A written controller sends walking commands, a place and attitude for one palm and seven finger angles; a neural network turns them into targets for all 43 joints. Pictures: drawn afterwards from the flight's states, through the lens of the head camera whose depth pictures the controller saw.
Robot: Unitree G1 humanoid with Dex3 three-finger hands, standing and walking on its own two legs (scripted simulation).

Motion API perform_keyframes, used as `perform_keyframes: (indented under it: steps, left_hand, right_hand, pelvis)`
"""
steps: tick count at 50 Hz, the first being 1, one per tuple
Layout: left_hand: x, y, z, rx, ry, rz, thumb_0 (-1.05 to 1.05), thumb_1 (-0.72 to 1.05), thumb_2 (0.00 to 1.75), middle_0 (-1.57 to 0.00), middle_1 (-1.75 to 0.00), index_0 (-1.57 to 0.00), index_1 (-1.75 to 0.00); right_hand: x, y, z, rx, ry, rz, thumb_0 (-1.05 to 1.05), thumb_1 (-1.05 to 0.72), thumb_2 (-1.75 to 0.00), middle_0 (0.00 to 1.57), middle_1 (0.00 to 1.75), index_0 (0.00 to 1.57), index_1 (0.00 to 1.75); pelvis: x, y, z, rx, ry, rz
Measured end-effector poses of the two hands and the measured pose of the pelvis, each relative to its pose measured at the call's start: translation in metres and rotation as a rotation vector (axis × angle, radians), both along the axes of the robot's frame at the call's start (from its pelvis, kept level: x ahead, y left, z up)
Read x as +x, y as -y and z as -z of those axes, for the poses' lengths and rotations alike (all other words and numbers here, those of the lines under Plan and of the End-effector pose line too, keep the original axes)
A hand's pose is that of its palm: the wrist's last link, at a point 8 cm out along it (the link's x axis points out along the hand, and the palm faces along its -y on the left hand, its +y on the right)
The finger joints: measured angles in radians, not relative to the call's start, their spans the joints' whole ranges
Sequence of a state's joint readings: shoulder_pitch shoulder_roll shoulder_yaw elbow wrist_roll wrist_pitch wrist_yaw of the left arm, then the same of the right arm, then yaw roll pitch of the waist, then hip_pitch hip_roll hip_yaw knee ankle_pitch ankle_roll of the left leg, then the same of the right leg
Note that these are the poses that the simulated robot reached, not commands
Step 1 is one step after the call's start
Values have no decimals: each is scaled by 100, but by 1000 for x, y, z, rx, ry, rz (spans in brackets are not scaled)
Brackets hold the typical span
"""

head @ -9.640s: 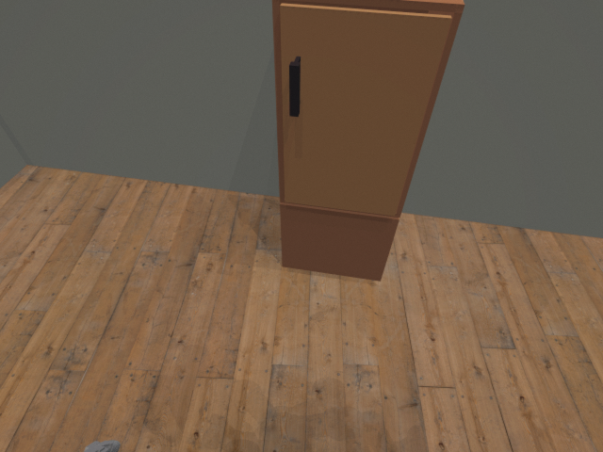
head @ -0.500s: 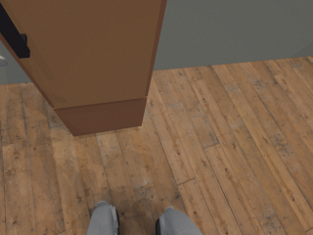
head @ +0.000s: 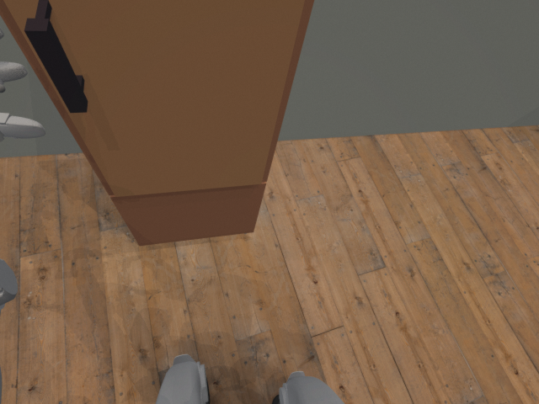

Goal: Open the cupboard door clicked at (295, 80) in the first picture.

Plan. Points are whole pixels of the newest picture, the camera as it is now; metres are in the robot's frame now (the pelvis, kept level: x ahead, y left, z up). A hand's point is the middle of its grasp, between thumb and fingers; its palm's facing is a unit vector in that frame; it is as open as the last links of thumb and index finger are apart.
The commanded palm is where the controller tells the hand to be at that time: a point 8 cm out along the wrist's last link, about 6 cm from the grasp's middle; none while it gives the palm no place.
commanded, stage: move the hooked fingers beside the handle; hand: left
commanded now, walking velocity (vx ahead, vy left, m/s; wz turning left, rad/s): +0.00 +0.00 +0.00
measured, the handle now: (62, 60) +0.57 +0.25 +0.11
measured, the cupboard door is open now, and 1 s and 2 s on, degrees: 0 0 0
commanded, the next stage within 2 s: slide the fingers in behind the handle in 0.22 s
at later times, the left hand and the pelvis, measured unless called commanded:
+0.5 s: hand (11, 91) +0.50 +0.29 +0.12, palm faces +0.09 -1.00 +0.01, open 14.0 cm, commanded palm +0.49 +0.32 +0.11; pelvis -0.01 +0.00 -0.01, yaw +0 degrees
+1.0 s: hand (49, 86) +0.52 +0.25 +0.11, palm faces +0.10 -0.99 +0.01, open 13.9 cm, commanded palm +0.50 +0.29 +0.11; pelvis -0.01 +0.00 +0.00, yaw +0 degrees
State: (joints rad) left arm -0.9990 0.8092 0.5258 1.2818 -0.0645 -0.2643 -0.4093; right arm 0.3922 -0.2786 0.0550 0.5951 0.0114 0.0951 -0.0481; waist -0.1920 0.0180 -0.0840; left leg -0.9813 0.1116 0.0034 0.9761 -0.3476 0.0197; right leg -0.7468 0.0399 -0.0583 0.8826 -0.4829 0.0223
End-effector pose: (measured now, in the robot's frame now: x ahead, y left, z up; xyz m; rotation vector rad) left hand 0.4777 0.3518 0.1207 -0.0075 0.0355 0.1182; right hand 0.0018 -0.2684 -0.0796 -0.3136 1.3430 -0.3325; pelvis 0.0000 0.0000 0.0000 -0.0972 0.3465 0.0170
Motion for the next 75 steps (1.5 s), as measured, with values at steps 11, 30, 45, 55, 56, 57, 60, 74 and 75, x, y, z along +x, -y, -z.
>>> perform_keyframes:
  steps: [11, 30, 45, 55, 56, 57, 60, 74, 75]
  left_hand:
    - [-5, -7, 1, 1, 3, 10, -1, -50, 30, -30, -120, -30, -120]
    - [4, 17, 4, -5, 4, 23, -1, -50, 30, -30, -120, -30, -120]
    - [12, 40, 6, 6, 6, 21, -1, -50, 30, -30, -120, -30, -120]
    - [13, 51, 6, 6, -2, 0, -1, -50, 30, -30, -120, -30, -122]
    - [13, 52, 6, 9, -3, 1, -1, -50, 30, -30, -120, -30, -122]
    - [13, 53, 6, 12, -5, 4, -1, -50, 30, -30, -120, -30, -121]
    - [13, 55, 6, 8, -5, 1, -1, -50, 30, -30, -120, -30, -122]
    - [14, 66, 10, -6, -2, -5, -1, -50, 30, -30, -120, -30, -123]
    - [15, 66, 10, -7, -1, -6, -1, -50, 30, -30, -120, -30, -123]
  right_hand:
    - [-16, 2, 3, -16, -33, 1, 0, -90, -90, 21, 30, 21, 30]
    - [-45, -8, 5, 6, -64, 39, 0, -90, -90, 21, 30, 21, 30]
    - [-42, -8, 7, 23, -58, 34, 0, -90, -90, 21, 30, 21, 30]
    - [-36, -3, 9, 38, -51, 29, 0, -90, -90, 21, 30, 21, 30]
    - [-35, -2, 9, 38, -50, 29, 0, -90, -90, 21, 30, 21, 30]
    - [-34, -1, 9, 38, -50, 29, 0, -90, -90, 21, 30, 21, 30]
    - [-33, 1, 9, 39, -52, 24, 0, -90, -90, 21, 30, 21, 30]
    - [-27, 8, 11, 43, -48, 14, 0, -90, -90, 21, 30, 21, 30]
    - [-27, 8, 11, 43, -48, 14, 0, -90, -90, 21, 30, 21, 30]
  pelvis:
    - [-9, 1, 5, -6, -9, -3]
    - [-14, -2, 6, -8, -9, 3]
    - [-12, -1, 5, -1, -10, 3]
    - [-8, 4, 4, 5, -3, -1]
    - [-8, 5, 4, 5, -3, -1]
    - [-8, 5, 3, 5, -2, -2]
    - [-7, 7, 4, 6, -2, -6]
    - [-5, 13, 4, 7, -3, -12]
    - [-5, 13, 4, 7, -3, -12]
